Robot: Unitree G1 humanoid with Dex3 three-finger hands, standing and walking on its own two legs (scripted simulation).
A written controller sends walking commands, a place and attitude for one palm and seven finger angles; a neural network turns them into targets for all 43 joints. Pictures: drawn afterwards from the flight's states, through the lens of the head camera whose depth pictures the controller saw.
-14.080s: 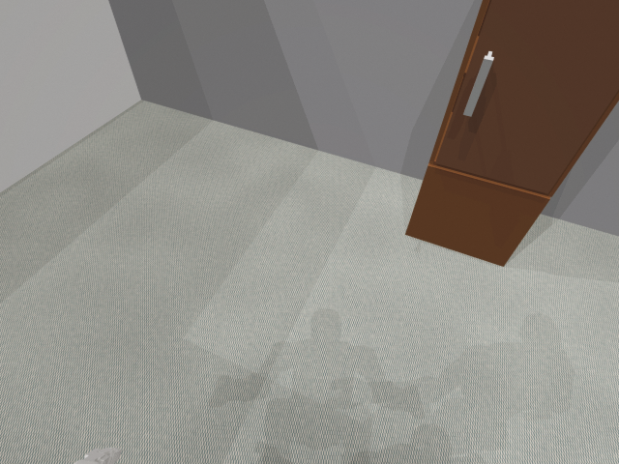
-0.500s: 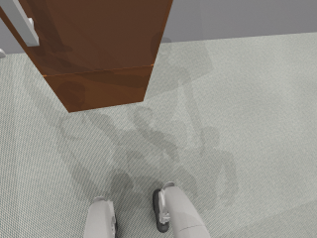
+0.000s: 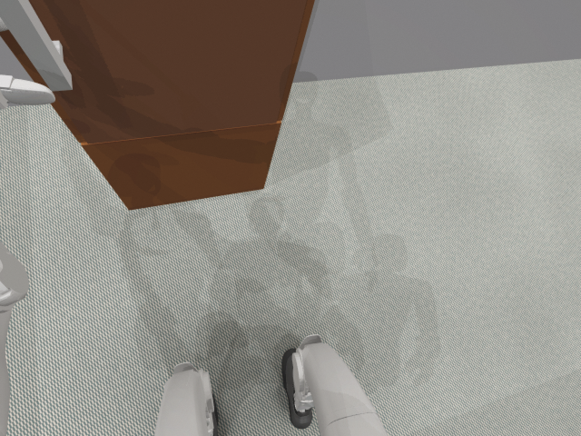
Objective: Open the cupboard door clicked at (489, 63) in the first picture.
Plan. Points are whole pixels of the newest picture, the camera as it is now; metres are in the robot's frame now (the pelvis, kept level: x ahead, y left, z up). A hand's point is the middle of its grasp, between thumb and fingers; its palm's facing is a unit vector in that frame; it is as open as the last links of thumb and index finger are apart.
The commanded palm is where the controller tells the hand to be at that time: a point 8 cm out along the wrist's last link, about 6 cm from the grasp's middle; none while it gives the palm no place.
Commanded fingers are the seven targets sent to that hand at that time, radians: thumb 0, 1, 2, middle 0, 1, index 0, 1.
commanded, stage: slide the fingers in behind the handle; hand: left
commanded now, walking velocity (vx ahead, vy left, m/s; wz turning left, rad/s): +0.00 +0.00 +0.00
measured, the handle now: (27, 14) +0.61 +0.23 +0.07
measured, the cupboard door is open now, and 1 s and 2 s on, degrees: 0 0 0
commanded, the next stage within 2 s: close the thumb around the handle in 0.96 s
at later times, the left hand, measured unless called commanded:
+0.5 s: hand (34, 42) +0.57 +0.22 +0.07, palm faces +0.11 -0.99 -0.01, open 13.9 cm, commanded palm +0.55 +0.24 +0.07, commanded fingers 0.00 -0.50 0.30 -0.30 -1.20 -0.30 -1.20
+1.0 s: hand (40, 42) +0.57 +0.21 +0.08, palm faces +0.10 -0.99 -0.01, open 13.9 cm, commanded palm +0.55 +0.24 +0.07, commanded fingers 0.00 -0.50 0.30 -0.30 -1.20 -0.30 -1.20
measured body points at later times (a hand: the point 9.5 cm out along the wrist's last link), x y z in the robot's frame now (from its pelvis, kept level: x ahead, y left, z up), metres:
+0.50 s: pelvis +0.00 +0.00 +0.00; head +0.19 +0.03 +0.41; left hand +0.56 +0.27 +0.08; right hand -0.02 -0.26 -0.10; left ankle -0.01 +0.11 -0.64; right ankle +0.05 -0.15 -0.64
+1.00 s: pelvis +0.00 +0.00 +0.00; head +0.19 +0.03 +0.41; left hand +0.56 +0.26 +0.08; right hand -0.03 -0.26 -0.10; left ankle -0.01 +0.11 -0.64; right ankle +0.05 -0.15 -0.64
